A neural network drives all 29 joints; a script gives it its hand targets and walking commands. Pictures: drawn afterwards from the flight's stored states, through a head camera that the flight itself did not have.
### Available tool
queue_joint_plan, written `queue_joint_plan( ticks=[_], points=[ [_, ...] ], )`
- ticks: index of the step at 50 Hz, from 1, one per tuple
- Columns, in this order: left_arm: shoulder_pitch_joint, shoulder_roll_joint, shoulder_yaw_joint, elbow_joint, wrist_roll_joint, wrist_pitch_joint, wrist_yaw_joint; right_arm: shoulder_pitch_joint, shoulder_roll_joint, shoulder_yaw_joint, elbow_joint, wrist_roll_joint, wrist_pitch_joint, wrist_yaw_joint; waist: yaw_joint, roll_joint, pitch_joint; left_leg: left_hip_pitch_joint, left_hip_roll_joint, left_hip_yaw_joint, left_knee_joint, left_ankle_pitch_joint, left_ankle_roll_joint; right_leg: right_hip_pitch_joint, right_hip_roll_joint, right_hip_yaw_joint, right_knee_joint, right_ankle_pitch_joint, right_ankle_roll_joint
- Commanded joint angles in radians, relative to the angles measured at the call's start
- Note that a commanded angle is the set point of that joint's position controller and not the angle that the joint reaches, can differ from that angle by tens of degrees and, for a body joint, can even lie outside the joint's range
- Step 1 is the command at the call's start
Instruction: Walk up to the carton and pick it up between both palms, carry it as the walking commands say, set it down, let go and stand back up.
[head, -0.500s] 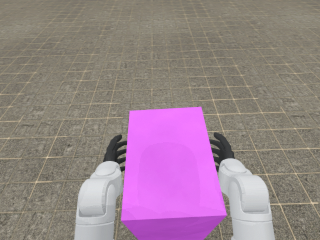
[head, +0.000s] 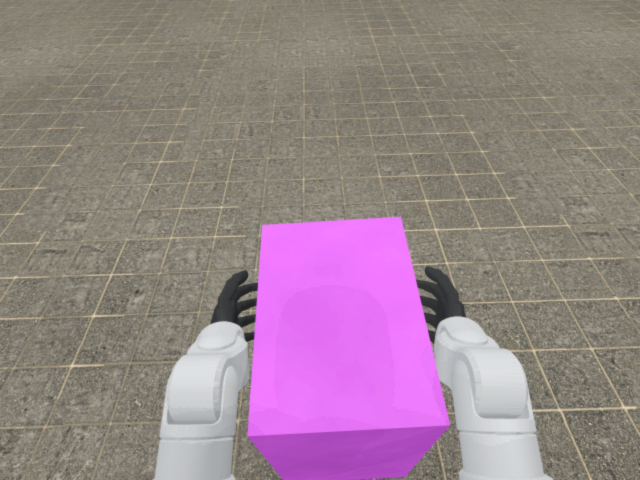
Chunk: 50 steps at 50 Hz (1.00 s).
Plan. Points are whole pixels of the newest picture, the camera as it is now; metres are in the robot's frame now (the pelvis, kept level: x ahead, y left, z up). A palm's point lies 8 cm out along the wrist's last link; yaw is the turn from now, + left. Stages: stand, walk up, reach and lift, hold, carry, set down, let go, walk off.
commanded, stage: hold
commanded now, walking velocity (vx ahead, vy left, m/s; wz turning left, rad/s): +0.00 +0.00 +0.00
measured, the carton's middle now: (338, 360) +0.27 +0.00 -0.01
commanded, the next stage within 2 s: set down in 0.18 s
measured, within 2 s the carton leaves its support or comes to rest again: neither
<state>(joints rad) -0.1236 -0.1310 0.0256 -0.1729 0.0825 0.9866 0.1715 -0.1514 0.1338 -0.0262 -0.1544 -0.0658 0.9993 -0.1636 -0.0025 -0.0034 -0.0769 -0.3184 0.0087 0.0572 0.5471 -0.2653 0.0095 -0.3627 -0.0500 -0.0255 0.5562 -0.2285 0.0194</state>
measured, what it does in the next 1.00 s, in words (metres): stands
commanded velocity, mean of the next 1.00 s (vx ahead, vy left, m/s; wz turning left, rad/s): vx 0.00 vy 0.00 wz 0.00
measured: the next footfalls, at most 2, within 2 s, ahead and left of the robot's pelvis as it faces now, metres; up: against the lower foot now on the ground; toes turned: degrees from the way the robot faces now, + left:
none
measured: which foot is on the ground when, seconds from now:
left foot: down 0.00-1.00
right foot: down 0.00-1.00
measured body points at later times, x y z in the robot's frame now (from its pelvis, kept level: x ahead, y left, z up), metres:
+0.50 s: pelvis -0.02 -0.02 +0.00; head -0.06 -0.03 +0.45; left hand +0.29 +0.12 +0.02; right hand +0.29 -0.15 +0.02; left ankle +0.01 +0.11 -0.73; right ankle +0.04 -0.14 -0.73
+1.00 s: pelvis -0.04 -0.03 -0.02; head +0.06 -0.03 +0.42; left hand +0.31 +0.13 -0.06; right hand +0.32 -0.14 -0.07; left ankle +0.01 +0.11 -0.73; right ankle +0.04 -0.14 -0.73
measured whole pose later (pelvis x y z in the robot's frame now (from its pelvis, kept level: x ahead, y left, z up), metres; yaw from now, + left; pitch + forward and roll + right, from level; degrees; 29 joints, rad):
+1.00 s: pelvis -0.04 -0.03 -0.02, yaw +3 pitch +6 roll +0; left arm -0.51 -0.20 0.44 0.61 0.34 0.29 0.02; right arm -0.50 0.20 -0.39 0.62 -0.32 0.31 -0.05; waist 0.00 0.01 0.10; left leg -0.55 -0.05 -0.12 0.73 -0.28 -0.03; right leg -0.58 0.05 0.08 0.73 -0.25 -0.01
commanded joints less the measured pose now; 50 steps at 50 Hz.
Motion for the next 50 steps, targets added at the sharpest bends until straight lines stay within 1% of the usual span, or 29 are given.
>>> queue_joint_plan(
  ticks=[1,2,3,4,5,6,7,8,9,10,11,13,15,16,18,19,21,24,26,29,32,34,37,42,46,50],
  points=[
    [-0.330,-0.430,-0.077,0.479,0.036,-0.178,-0.118,-0.329,0.353,0.098,0.402,-0.034,-0.181,0.138,0.017,0.055,0.163,-0.077,-0.086,-0.094,-0.228,-0.189,0.027,0.255,0.129,0.079,-0.147,-0.132,-0.064],
    [-0.299,-0.549,-0.186,0.347,0.009,-0.265,-0.136,-0.336,0.455,0.188,0.275,-0.015,-0.268,0.154,0.006,0.007,0.074,0.019,-0.088,-0.104,-0.194,-0.039,0.020,0.247,0.123,0.088,-0.153,-0.035,-0.054],
    [-0.327,-0.682,-0.314,0.231,-0.041,-0.310,-0.153,-0.358,0.590,0.324,0.167,0.035,-0.313,0.170,0.013,-0.013,-0.063,0.117,-0.078,-0.128,-0.168,0.151,0.012,0.279,0.128,0.103,-0.140,0.146,-0.032],
    [-0.365,-0.816,-0.415,0.149,-0.080,-0.330,-0.170,-0.382,0.718,0.437,0.119,0.077,-0.331,0.193,0.029,-0.001,-0.194,0.194,-0.081,-0.141,-0.155,0.365,0.001,0.349,0.141,0.098,-0.129,0.335,-0.019],
    [-0.420,-0.880,-0.507,0.074,-0.118,-0.349,-0.184,-0.412,0.785,0.509,0.054,0.116,-0.352,0.208,0.019,0.007,-0.327,0.248,-0.078,-0.145,-0.141,0.510,-0.008,0.416,0.152,0.095,-0.109,0.471,-0.006],
    [-0.480,-0.926,-0.573,0.028,-0.158,-0.363,-0.198,-0.463,0.819,0.538,-0.007,0.143,-0.368,0.218,-0.009,0.006,-0.411,0.281,-0.073,-0.153,-0.126,0.579,-0.012,0.440,0.154,0.097,-0.096,0.538,-0.001],
    [-0.508,-0.953,-0.607,0.002,-0.180,-0.372,-0.208,-0.505,0.829,0.553,-0.054,0.160,-0.378,0.227,-0.030,0.010,-0.445,0.313,-0.071,-0.162,-0.119,0.582,-0.014,0.419,0.153,0.096,-0.090,0.538,0.001],
    [-0.515,-0.964,-0.612,0.006,-0.185,-0.373,-0.215,-0.521,0.824,0.552,-0.062,0.164,-0.380,0.237,-0.043,0.024,-0.439,0.337,-0.068,-0.171,-0.121,0.542,-0.015,0.380,0.151,0.091,-0.091,0.487,-0.001],
    [-0.518,-0.970,-0.607,0.028,-0.184,-0.370,-0.222,-0.509,0.820,0.537,-0.035,0.157,-0.374,0.247,-0.053,0.043,-0.408,0.335,-0.061,-0.176,-0.131,0.479,-0.017,0.352,0.148,0.086,-0.096,0.417,-0.006],
    [-0.387,-0.972,-0.639,0.026,-0.184,-0.354,-0.240,-0.326,0.840,0.508,0.146,0.115,-0.345,0.259,-0.086,-0.006,-0.346,0.385,-0.067,-0.182,-0.112,0.534,-0.014,0.352,0.165,0.074,-0.107,0.450,-0.056],
    [-0.387,-0.983,-0.608,0.076,-0.158,-0.349,-0.257,-0.347,0.843,0.486,0.156,0.102,-0.346,0.275,-0.077,0.001,-0.288,0.356,-0.071,-0.182,-0.122,0.462,-0.015,0.345,0.158,0.084,-0.120,0.393,-0.058],
    [-0.424,-1.010,-0.536,0.200,-0.119,-0.344,-0.280,-0.408,0.861,0.439,0.219,0.080,-0.341,0.298,-0.062,0.007,-0.183,0.278,-0.078,-0.178,-0.139,0.303,-0.010,0.346,0.148,0.096,-0.128,0.275,-0.053],
    [-0.484,-1.033,-0.466,0.295,-0.091,-0.353,-0.298,-0.514,0.904,0.406,0.275,0.079,-0.347,0.322,-0.038,0.018,-0.115,0.226,-0.078,-0.171,-0.149,0.169,0.001,0.342,0.142,0.105,-0.131,0.163,-0.055],
    [-0.526,-1.046,-0.433,0.339,-0.078,-0.361,-0.306,-0.571,0.932,0.390,0.311,0.078,-0.353,0.333,-0.024,0.022,-0.091,0.206,-0.077,-0.166,-0.150,0.114,0.006,0.334,0.140,0.108,-0.130,0.112,-0.056],
    [-0.625,-1.079,-0.377,0.430,-0.058,-0.380,-0.322,-0.673,0.999,0.357,0.395,0.068,-0.369,0.351,-0.005,0.020,-0.067,0.179,-0.074,-0.156,-0.147,0.029,0.015,0.315,0.136,0.113,-0.128,0.028,-0.056],
    [-0.679,-1.097,-0.349,0.479,-0.048,-0.391,-0.332,-0.715,1.036,0.337,0.445,0.059,-0.378,0.358,-0.001,0.016,-0.065,0.168,-0.072,-0.150,-0.143,-0.001,0.019,0.304,0.133,0.115,-0.127,-0.005,-0.055],
    [-0.761,-1.119,-0.285,0.582,-0.018,-0.410,-0.348,-0.767,1.088,0.282,0.556,0.030,-0.395,0.366,-0.005,0.008,-0.071,0.149,-0.074,-0.141,-0.130,-0.038,0.023,0.279,0.131,0.118,-0.126,-0.051,-0.051],
    [-0.824,-1.102,-0.172,0.728,0.041,-0.432,-0.358,-0.831,1.096,0.198,0.693,-0.019,-0.423,0.365,-0.002,0.005,-0.064,0.120,-0.082,-0.128,-0.109,-0.081,0.028,0.255,0.131,0.122,-0.118,-0.116,-0.049],
    [-0.858,-1.081,-0.114,0.790,0.074,-0.450,-0.364,-0.874,1.092,0.156,0.752,-0.043,-0.446,0.358,0.002,-0.003,-0.057,0.096,-0.087,-0.125,-0.091,-0.098,0.033,0.241,0.128,0.129,-0.109,-0.148,-0.048],
    [-0.911,-1.049,-0.054,0.842,0.104,-0.481,-0.368,-0.934,1.087,0.107,0.796,-0.069,-0.483,0.340,-0.001,-0.018,-0.051,0.060,-0.093,-0.129,-0.056,-0.113,0.040,0.213,0.123,0.146,-0.092,-0.189,-0.049],
    [-0.959,-1.024,-0.021,0.865,0.124,-0.517,-0.366,-0.974,1.079,0.076,0.820,-0.089,-0.521,0.322,-0.002,-0.025,-0.072,0.025,-0.097,-0.134,-0.024,-0.117,0.044,0.199,0.120,0.156,-0.070,-0.202,-0.051],
    [-0.977,-1.016,-0.013,0.873,0.134,-0.543,-0.362,-0.985,1.073,0.066,0.831,-0.099,-0.547,0.312,-0.003,-0.022,-0.098,0.004,-0.099,-0.137,-0.009,-0.107,0.045,0.193,0.119,0.158,-0.052,-0.183,-0.051],
    [-0.979,-1.013,-0.011,0.877,0.147,-0.581,-0.352,-0.979,1.065,0.064,0.840,-0.111,-0.587,0.299,0.000,-0.013,-0.147,-0.030,-0.102,-0.141,0.008,-0.077,0.045,0.184,0.121,0.153,-0.022,-0.118,-0.050],
    [-0.945,-1.014,-0.026,0.868,0.160,-0.647,-0.337,-0.941,1.050,0.088,0.828,-0.127,-0.659,0.285,0.014,-0.007,-0.241,-0.090,-0.110,-0.143,0.036,-0.003,0.040,0.162,0.131,0.141,0.029,0.019,-0.045],
    [-0.921,-1.015,-0.063,0.853,0.151,-0.704,-0.325,-0.915,1.024,0.107,0.804,-0.140,-0.720,0.278,0.007,0.004,-0.323,-0.122,-0.124,-0.144,0.068,0.062,0.026,0.106,0.144,0.131,0.070,0.095,-0.044],
    [-0.912,-1.003,-0.088,0.850,0.144,-0.758,-0.312,-0.907,0.995,0.124,0.791,-0.148,-0.775,0.276,0.005,0.012,-0.408,-0.156,-0.137,-0.144,0.116,0.112,0.011,0.034,0.158,0.119,0.119,0.133,-0.045]
  ],
)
